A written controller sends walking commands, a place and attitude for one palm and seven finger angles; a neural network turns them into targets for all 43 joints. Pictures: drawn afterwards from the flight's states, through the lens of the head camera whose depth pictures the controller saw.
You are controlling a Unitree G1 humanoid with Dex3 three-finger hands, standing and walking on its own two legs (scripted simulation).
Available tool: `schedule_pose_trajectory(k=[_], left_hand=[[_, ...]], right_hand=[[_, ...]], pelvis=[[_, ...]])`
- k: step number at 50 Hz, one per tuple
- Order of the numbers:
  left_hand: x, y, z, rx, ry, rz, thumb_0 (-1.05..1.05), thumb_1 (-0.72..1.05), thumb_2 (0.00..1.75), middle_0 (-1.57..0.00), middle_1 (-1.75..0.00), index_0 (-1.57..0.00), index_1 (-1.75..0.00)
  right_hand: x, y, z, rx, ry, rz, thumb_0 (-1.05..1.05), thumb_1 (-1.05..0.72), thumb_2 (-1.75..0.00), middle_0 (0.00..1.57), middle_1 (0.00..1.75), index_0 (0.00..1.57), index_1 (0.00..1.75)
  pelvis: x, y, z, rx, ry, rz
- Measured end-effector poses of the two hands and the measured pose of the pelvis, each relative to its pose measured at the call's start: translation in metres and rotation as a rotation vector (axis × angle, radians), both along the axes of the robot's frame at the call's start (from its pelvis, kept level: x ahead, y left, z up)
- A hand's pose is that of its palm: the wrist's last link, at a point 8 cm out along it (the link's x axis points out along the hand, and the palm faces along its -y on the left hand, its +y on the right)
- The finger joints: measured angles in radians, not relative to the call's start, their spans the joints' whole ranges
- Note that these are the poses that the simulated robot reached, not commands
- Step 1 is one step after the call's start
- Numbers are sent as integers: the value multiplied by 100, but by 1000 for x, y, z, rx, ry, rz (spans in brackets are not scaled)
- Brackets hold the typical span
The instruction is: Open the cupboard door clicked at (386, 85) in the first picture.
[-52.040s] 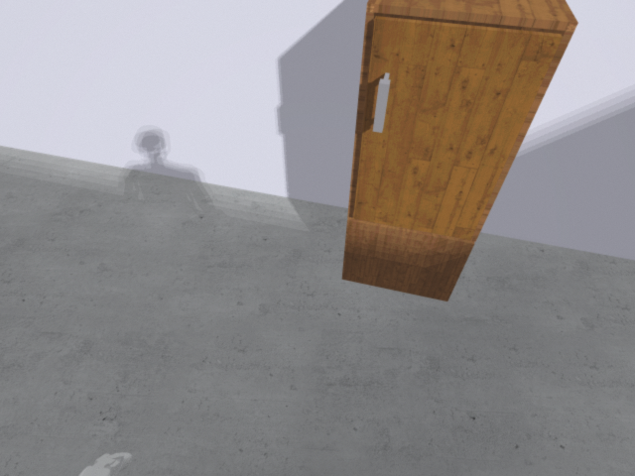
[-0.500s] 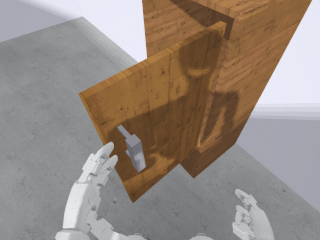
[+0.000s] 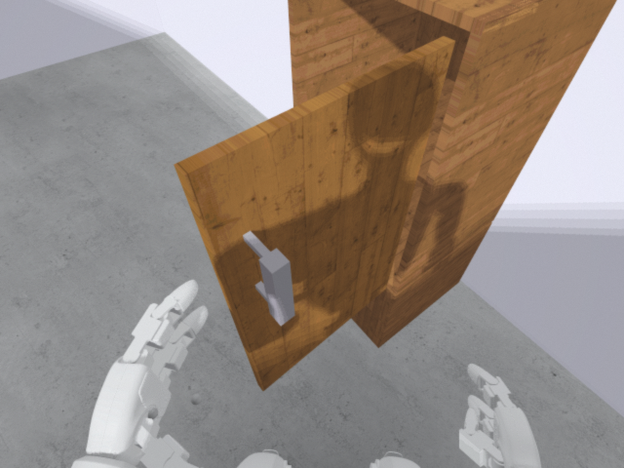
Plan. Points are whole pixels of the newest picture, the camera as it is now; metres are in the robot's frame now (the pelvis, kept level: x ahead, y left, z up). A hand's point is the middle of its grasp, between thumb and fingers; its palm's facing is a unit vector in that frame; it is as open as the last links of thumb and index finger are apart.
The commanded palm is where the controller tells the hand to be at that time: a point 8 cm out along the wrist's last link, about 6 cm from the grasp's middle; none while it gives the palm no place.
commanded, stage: draw the hand back to the body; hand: left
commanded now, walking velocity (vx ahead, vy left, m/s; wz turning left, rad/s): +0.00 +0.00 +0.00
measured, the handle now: (268, 278) +0.32 +0.08 +0.09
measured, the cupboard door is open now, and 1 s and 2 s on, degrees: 93 93 93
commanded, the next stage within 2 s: step back with the hand held close in 1.52 s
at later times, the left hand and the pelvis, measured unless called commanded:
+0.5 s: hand (118, 366) +0.19 +0.19 +0.15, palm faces +0.04 -0.98 -0.19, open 15.9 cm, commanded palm +0.15 +0.24 +0.17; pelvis +0.01 +0.02 +0.03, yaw +0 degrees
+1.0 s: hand (21, 295) +0.21 +0.25 +0.21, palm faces +0.40 -0.82 -0.42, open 10.7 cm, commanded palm +0.17 +0.30 +0.23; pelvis +0.03 +0.01 +0.06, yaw -1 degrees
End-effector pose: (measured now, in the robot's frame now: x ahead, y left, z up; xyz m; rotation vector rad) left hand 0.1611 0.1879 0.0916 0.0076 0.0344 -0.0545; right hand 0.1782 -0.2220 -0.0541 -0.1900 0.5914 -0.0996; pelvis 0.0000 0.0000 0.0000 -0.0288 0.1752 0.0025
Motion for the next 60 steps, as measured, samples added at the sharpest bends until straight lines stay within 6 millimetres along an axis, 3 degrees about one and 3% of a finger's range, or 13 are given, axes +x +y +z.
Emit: schedule_pose_trajectory(k=[8,23,25,30,39,60], left_hand=[[1,16,29,66,-55,19,-1,-50,30,-15,-30,-16,-30],[0,47,59,90,-63,41,-1,-47,31,-15,-30,-16,-30],[2,53,66,184,-59,94,-1,-43,32,-15,-30,-16,-30],[1,65,81,305,-40,245,-1,-31,38,-16,-30,-17,-30],[3,84,105,408,-53,362,0,-2,50,-17,-30,-18,-30],[15,112,167,492,-228,517,1,70,81,-20,-30,-21,-30]], right_hand=[[0,15,8,32,-16,-6,1,-90,-90,21,30,20,30],[11,26,31,20,-71,25,1,-90,-90,21,30,21,30],[12,26,34,7,-70,23,1,-90,-90,21,30,21,30],[11,26,40,0,-57,11,1,-90,-90,21,30,20,30],[7,25,39,-4,13,11,1,-90,-90,21,30,21,30],[27,9,52,-4,19,17,1,-90,-90,21,30,20,30]], pelvis=[[3,8,6,-4,-27,-6],[10,15,22,-14,-82,1],[12,15,26,-11,-89,-4],[16,16,36,-7,-110,-6],[22,16,51,3,-157,-10],[29,5,71,14,-231,-21]])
